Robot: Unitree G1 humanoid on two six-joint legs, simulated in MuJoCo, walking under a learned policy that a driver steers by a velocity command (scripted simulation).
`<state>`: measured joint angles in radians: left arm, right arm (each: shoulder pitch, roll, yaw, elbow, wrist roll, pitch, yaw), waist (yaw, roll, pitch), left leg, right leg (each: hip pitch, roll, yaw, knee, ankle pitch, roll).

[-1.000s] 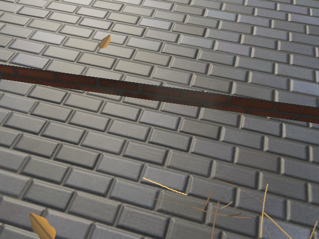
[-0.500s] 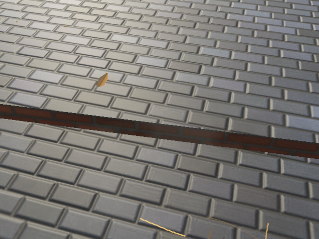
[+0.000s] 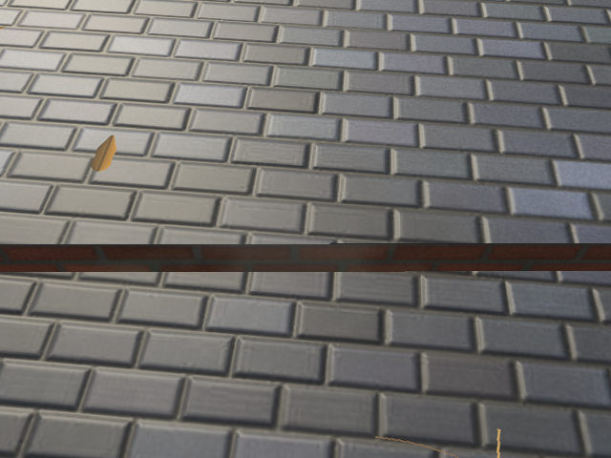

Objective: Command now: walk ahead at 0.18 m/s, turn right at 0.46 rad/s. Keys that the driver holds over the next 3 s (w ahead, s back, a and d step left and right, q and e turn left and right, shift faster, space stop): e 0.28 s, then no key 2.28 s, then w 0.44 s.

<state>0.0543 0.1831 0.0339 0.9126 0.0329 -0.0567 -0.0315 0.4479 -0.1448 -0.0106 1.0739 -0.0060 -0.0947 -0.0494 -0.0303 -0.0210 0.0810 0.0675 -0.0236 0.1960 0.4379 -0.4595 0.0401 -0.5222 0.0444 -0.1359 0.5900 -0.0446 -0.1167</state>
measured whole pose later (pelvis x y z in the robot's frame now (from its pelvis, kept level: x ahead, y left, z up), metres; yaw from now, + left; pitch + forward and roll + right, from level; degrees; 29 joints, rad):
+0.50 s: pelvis +0.09 +0.02 +0.02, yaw -13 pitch +1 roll +1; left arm 0.23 0.25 0.07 0.86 0.03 0.02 0.01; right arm 0.18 -0.23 -0.05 0.84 -0.02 0.04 -0.04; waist 0.04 0.00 0.02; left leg -0.43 0.02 -0.05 0.82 -0.38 -0.03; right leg -0.31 0.15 0.10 0.38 -0.08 -0.11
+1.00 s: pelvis +0.11 +0.05 +0.02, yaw -15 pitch -2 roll +0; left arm 0.19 0.22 0.03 1.01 0.01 0.02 0.03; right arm 0.23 -0.21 -0.02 0.94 -0.01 -0.01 -0.03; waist 0.00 0.00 0.04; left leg -0.12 -0.04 0.00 0.40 -0.25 0.04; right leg -0.13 0.02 0.06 0.40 -0.24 0.00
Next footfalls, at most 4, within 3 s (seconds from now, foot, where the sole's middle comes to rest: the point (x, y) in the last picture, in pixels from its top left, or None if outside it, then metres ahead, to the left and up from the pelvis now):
0.02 right None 0.18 -0.05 -0.76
0.60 left None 0.15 0.13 -0.76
0.88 right None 0.10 -0.08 -0.76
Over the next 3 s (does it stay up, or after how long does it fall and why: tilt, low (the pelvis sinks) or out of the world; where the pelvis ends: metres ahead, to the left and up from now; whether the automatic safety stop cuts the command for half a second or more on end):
stays up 0.19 -0.02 0.02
